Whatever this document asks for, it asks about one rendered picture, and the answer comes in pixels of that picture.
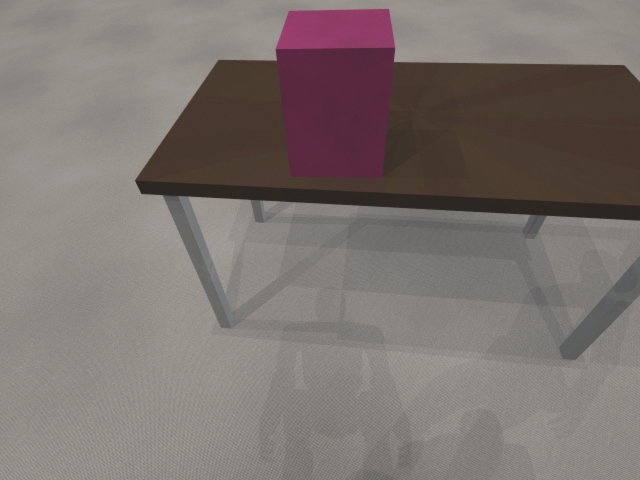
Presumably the carton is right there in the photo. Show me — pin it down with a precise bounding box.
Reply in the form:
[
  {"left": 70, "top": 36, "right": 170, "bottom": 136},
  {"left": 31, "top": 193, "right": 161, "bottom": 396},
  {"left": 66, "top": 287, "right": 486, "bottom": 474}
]
[{"left": 276, "top": 9, "right": 395, "bottom": 178}]

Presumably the table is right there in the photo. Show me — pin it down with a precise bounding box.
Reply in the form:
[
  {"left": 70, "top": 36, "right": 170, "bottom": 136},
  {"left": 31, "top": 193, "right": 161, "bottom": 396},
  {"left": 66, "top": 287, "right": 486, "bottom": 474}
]
[{"left": 135, "top": 60, "right": 640, "bottom": 360}]

